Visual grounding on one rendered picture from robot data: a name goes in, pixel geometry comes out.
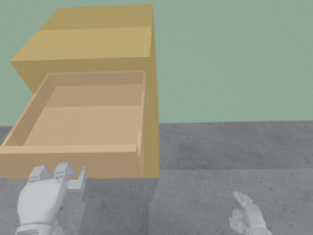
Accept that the drawer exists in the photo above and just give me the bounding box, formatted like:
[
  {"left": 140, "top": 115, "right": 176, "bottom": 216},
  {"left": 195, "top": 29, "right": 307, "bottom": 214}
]
[{"left": 0, "top": 70, "right": 148, "bottom": 179}]

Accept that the robot left hand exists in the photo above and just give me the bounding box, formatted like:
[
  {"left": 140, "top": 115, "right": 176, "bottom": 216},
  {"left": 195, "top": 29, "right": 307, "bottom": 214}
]
[{"left": 17, "top": 161, "right": 77, "bottom": 235}]

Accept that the robot left forearm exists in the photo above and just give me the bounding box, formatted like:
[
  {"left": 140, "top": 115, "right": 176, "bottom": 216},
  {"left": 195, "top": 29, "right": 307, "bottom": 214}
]
[{"left": 15, "top": 222, "right": 54, "bottom": 235}]

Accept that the robot right hand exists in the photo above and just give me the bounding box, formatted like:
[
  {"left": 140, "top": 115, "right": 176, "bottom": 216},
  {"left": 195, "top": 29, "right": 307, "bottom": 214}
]
[{"left": 229, "top": 191, "right": 267, "bottom": 235}]

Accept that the handle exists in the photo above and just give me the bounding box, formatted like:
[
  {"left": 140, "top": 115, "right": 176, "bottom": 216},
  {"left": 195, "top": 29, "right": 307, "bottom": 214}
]
[{"left": 65, "top": 165, "right": 88, "bottom": 193}]

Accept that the cabinet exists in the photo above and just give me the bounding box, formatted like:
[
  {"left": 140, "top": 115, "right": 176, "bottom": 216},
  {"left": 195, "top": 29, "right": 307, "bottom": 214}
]
[{"left": 10, "top": 4, "right": 159, "bottom": 179}]

